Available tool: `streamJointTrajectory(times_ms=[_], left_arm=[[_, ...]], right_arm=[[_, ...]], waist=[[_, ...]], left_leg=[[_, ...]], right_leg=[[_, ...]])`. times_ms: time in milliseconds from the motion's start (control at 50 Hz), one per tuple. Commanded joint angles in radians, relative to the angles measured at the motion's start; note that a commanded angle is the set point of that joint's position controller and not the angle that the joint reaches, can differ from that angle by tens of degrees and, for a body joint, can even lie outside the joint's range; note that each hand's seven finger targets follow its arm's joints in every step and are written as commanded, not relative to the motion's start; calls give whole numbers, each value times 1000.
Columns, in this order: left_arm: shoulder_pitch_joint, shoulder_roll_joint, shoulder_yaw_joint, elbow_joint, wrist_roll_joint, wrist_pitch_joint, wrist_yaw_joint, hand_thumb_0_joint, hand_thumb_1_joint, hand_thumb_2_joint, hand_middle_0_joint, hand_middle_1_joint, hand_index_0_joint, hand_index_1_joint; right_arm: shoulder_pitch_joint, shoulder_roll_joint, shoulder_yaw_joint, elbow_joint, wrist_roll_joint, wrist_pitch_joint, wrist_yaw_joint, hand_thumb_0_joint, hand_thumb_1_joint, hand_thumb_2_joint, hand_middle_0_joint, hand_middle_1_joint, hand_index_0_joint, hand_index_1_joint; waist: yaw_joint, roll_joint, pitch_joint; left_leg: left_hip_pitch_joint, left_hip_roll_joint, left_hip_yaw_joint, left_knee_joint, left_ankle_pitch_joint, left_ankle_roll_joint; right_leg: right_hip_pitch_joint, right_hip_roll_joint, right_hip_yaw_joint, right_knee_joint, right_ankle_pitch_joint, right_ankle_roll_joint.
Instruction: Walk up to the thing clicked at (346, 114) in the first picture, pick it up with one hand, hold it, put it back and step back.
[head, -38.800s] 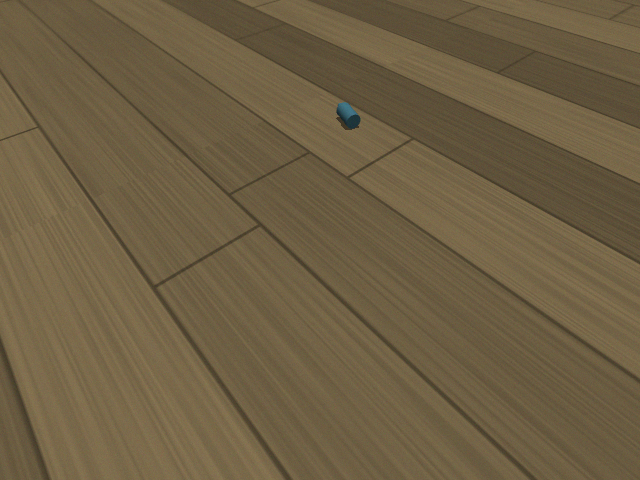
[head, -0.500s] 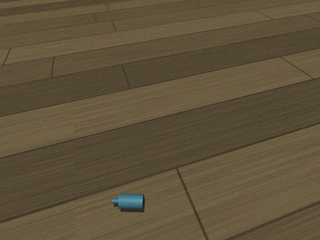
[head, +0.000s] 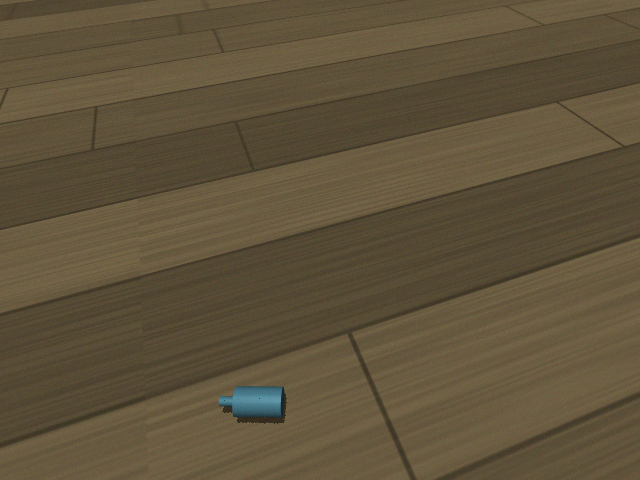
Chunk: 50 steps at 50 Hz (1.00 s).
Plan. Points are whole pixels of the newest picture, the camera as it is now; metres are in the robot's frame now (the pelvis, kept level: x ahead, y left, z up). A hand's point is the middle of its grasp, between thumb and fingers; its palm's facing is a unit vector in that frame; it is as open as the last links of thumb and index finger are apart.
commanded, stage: stand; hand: left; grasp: from above
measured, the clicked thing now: (251, 401) +0.47 +0.26 -0.74
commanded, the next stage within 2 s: step back in 1.00 s
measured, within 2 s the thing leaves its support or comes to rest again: neither
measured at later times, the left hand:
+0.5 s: hand out of the picture +0.09 +0.24 -0.16, palm faces +0.00 -0.94 -0.34, open 7.4 cm
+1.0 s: hand out of the picture +0.09 +0.24 -0.15, palm faces -0.01 -0.94 -0.34, open 7.4 cm
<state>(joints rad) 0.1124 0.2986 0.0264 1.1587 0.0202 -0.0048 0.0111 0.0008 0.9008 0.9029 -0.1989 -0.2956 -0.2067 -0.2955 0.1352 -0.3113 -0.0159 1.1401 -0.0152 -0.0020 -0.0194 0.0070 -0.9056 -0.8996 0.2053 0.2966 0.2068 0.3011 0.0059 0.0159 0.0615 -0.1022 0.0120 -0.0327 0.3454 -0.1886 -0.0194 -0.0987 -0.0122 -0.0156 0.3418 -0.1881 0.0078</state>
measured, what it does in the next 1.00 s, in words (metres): stands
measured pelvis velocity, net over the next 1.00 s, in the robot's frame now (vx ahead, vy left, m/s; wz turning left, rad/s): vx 0.01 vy -0.01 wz -0.01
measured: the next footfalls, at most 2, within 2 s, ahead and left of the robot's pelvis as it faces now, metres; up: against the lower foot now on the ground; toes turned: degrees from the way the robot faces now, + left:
right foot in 1.74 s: -0.09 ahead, -0.06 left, +0.00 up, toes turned -2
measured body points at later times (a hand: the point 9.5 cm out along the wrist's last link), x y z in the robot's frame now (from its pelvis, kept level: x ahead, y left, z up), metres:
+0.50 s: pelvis +0.02 -0.01 +0.00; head +0.03 -0.01 +0.45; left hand +0.09 +0.29 -0.13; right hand +0.08 -0.30 -0.14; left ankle +0.00 +0.13 -0.75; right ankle +0.00 -0.12 -0.75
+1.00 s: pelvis +0.01 -0.01 +0.00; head +0.02 -0.02 +0.45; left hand +0.09 +0.29 -0.13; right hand +0.08 -0.31 -0.14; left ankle +0.00 +0.13 -0.75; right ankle +0.00 -0.12 -0.75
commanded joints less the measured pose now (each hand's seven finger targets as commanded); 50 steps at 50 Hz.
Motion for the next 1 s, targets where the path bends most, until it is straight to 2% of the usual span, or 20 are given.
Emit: streamJointTrajectory(times_ms=[0, 40, 100, 140, 260, 300, 340, 360, 400, 540, 580, 640, 700, 720, 780, 860, 960, 980], left_arm=[[-27, 203, 37, -49, -5, -17, 13, 0, 900, 900, -200, -300, -200, -301], [-26, 202, 37, -49, -6, -19, 14, 0, 900, 900, -200, -300, -200, -301], [-38, 211, 39, -48, -7, -19, 14, 0, 900, 900, -200, -300, -200, -301], [-45, 210, 40, -51, -8, -18, 13, 0, 900, 900, -200, -300, -200, -301], [-45, 206, 36, -49, -6, -20, 11, 0, 900, 900, -200, -300, -200, -301], [-48, 215, 37, -52, -8, -21, 10, 0, 900, 900, -200, -300, -200, -301], [-47, 216, 36, -51, -7, -22, 10, 0, 900, 900, -200, -300, -200, -301], [-54, 224, 39, -58, -7, -25, 12, 0, 900, 900, -200, -300, -200, -301], [-54, 221, 37, -58, -9, -27, 12, 0, 900, 900, -200, -300, -200, -301], [-52, 222, 38, -57, -12, -24, 13, 0, 900, 900, -200, -300, -200, -300], [-47, 220, 36, -55, -13, -24, 12, 0, 900, 900, -200, -300, -200, -300], [-56, 229, 37, -61, -11, -26, 12, 0, 900, 900, -200, -300, -200, -300], [-60, 235, 39, -63, -11, -25, 10, 0, 900, 900, -200, -300, -200, -300], [-59, 230, 38, -64, -10, -25, 11, 0, 900, 900, -200, -300, -200, -300], [-55, 232, 38, -66, -10, -24, 9, 0, 900, 900, -200, -300, -200, -300], [-58, 235, 37, -72, -10, -27, 9, 0, 900, 900, -200, -300, -200, -300], [-58, 237, 36, -70, -11, -25, 6, 0, 900, 900, -200, -300, -200, -300], [-35, 319, 79, -98, -23, -17, 11, 0, 900, 900, -200, -300, -200, -300]], right_arm=[[-24, -201, -30, -51, -4, -25, -10, 0, -900, -900, 200, 300, 200, 300], [-32, -207, -31, -54, -2, -28, -9, 0, -900, -900, 200, 300, 200, 300], [-32, -192, -27, -52, -2, -28, -9, 0, -900, -900, 200, 300, 200, 300], [-36, -202, -28, -52, -1, -28, -8, 0, -900, -900, 200, 300, 200, 300], [-56, -209, -29, -55, -1, -28, -6, 0, -900, -900, 200, 300, 200, 300], [-47, -211, -28, -51, 0, -27, -5, 0, -900, -900, 200, 300, 200, 300], [-62, -208, -29, -54, 0, -28, -4, 0, -900, -900, 200, 300, 200, 300], [-54, -212, -31, -58, -1, -28, -3, 0, -900, -900, 200, 300, 200, 300], [-52, -207, -27, -55, -1, -29, -3, 0, -900, -900, 200, 300, 200, 300], [-57, -217, -28, -54, 1, -27, -5, 0, -900, -900, 200, 300, 200, 300], [-57, -221, -29, -53, 1, -25, -6, 0, -900, -900, 200, 300, 200, 300], [-59, -218, -29, -57, 2, -26, -5, 0, -900, -900, 200, 300, 200, 300], [-51, -214, -25, -54, 1, -25, -4, 0, -900, -900, 200, 300, 200, 300], [-60, -225, -28, -59, 1, -26, -4, 0, -900, -900, 200, 300, 200, 300], [-60, -221, -28, -58, 2, -26, -3, 0, -900, -900, 200, 300, 200, 300], [-58, -222, -29, -60, 1, -27, -1, 0, -900, -900, 200, 300, 200, 300], [-60, -223, -27, -59, 1, -26, 1, 0, -900, -900, 200, 300, 200, 300], [-104, -268, -44, -81, -1, -7, 6, 0, -900, -900, 200, 300, 200, 300]], waist=[[2, -2, -50], [4, 3, -66], [0, -18, -58], [-2, -11, -61], [0, -9, -65], [-3, -4, -59], [0, -15, -66], [-5, -20, -97], [-6, -21, -97], [-4, -7, -106], [-3, -9, -94], [-5, -19, -94], [-7, -18, -64], [-5, -8, -77], [-5, -13, -71], [-5, -19, -80], [-5, -7, -65], [2, -37, 39]], left_leg=[[-11, 96, -73, -61, 120, 36], [-3, 100, -73, -55, 176, 38], [-1, 100, -69, -61, 168, 36], [-8, 98, -68, -68, 137, 32], [5, 105, -67, -62, 156, 34], [-10, 99, -65, -69, 127, 31], [6, 103, -71, -66, 155, 31], [15, 105, -65, -56, 184, 35], [32, 107, -64, -50, 231, 32], [38, 111, -57, -47, 260, 32], [34, 109, -55, -51, 227, 34], [30, 111, -58, -55, 243, 29], [10, 107, -57, -70, 182, 27], [18, 114, -60, -62, 204, 34], [34, 111, -58, -68, 179, 30], [25, 112, -56, -69, 185, 29], [-1, 107, -56, -81, 109, 30], [-65, 87, -57, 38, 236, 53]], right_leg=[[6, -106, 95, -62, 104, -22], [26, -111, 92, -52, 166, -20], [17, -106, 87, -54, 153, -19], [15, -105, 88, -58, 123, -19], [13, -107, 89, -60, 134, -22], [14, -107, 93, -67, 117, -20], [10, -106, 90, -63, 137, -21], [33, -115, 92, -59, 179, -25], [29, -113, 91, -47, 228, -22], [48, -113, 86, -40, 266, -25], [39, -112, 89, -51, 242, -22], [47, -112, 85, -45, 259, -25], [25, -110, 92, -63, 190, -22], [38, -113, 91, -56, 212, -25], [9, -107, 95, -68, 181, -25], [25, -111, 97, -64, 197, -28], [15, -106, 99, -75, 120, -27], [-69, -105, 129, -6, 324, -34]])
